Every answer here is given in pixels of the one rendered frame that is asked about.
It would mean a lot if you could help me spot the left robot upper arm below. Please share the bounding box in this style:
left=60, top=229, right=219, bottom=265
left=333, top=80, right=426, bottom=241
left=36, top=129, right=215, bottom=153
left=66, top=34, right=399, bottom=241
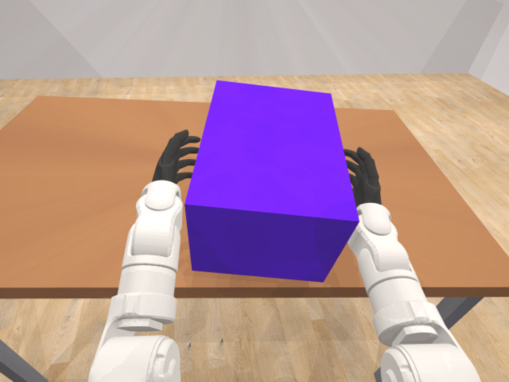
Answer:
left=90, top=335, right=181, bottom=382

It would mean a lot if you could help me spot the left robot hand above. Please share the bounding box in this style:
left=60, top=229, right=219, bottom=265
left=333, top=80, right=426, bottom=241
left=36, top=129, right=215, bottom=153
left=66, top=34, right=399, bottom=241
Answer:
left=152, top=130, right=200, bottom=184

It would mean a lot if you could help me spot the robot right forearm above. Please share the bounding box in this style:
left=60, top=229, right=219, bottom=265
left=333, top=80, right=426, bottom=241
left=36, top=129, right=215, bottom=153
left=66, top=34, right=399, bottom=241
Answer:
left=348, top=203, right=481, bottom=382

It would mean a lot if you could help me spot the right robot hand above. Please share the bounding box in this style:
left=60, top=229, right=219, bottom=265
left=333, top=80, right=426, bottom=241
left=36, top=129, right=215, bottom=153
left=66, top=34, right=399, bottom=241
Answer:
left=344, top=147, right=382, bottom=207

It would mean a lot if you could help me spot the carton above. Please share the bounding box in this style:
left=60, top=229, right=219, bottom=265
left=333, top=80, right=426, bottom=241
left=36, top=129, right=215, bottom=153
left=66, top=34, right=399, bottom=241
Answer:
left=185, top=80, right=359, bottom=283

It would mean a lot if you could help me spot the right robot upper arm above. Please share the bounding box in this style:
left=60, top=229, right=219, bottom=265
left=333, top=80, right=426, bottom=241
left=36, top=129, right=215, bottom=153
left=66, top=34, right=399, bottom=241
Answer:
left=381, top=344, right=479, bottom=382

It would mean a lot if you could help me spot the table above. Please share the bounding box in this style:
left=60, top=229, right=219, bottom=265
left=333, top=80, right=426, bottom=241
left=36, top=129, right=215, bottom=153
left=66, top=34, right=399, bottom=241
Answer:
left=0, top=95, right=509, bottom=382

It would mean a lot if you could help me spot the robot left forearm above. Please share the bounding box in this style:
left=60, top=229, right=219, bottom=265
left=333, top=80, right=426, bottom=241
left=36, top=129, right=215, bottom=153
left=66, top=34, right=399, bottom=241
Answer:
left=88, top=180, right=183, bottom=382

